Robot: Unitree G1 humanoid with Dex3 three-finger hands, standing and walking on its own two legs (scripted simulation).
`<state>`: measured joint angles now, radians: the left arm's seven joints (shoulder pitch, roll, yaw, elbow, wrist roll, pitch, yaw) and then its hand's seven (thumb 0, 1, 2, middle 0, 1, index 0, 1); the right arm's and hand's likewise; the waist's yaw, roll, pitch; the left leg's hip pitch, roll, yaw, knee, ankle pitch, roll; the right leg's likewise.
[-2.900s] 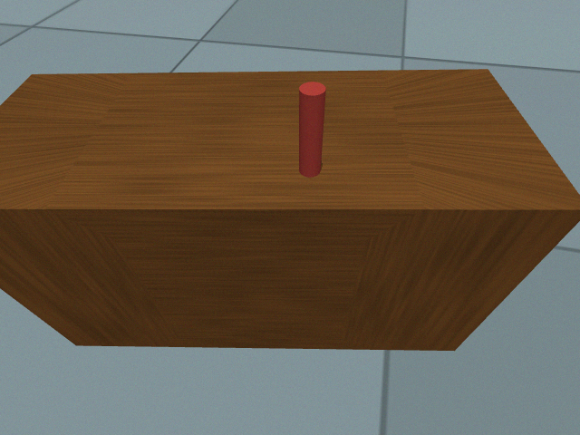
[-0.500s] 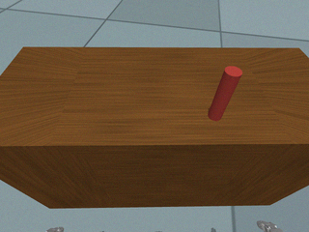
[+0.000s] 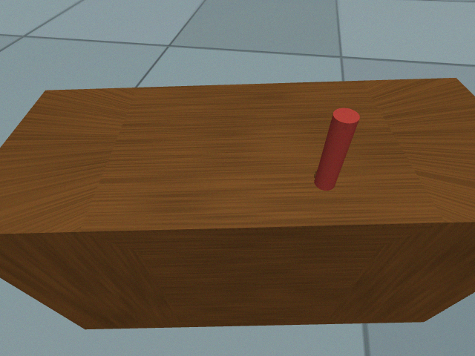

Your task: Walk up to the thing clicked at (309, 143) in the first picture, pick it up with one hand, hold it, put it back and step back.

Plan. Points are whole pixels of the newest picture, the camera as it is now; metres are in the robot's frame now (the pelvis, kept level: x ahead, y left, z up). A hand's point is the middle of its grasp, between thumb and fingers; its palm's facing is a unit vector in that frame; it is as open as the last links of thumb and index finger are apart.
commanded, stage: walk up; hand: right
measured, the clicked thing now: (334, 153) +0.48 -0.18 +0.06
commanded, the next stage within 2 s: stand in 0.28 s
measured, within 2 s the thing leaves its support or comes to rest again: neither
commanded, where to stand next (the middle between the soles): +0.06 +0.00 m, yaw +0 degrees
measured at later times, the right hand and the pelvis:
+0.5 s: hand out of the picture +0.08 -0.25 -0.16, palm faces -0.03 +0.94 -0.33, open 7.4 cm; pelvis +0.01 +0.00 +0.00, yaw +1 degrees
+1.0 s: hand out of the picture +0.10 -0.25 -0.16, palm faces -0.04 +0.94 -0.34, open 7.3 cm; pelvis +0.02 +0.00 +0.00, yaw +1 degrees
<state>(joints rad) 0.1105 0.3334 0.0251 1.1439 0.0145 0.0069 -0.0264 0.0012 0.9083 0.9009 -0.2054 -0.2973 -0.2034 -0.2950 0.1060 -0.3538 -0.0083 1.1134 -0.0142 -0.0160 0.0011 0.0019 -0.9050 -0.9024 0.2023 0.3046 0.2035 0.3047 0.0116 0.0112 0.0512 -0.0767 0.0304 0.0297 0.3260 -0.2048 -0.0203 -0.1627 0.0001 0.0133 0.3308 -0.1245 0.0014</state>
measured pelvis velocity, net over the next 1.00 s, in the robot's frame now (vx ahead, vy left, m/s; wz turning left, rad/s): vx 0.02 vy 0.00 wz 0.02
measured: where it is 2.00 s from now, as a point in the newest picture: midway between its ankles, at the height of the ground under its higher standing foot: outside the picture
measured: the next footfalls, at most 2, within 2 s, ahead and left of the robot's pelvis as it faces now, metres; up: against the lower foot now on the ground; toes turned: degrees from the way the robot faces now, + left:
none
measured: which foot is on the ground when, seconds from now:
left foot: down 0.00-1.00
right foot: down 0.00-1.00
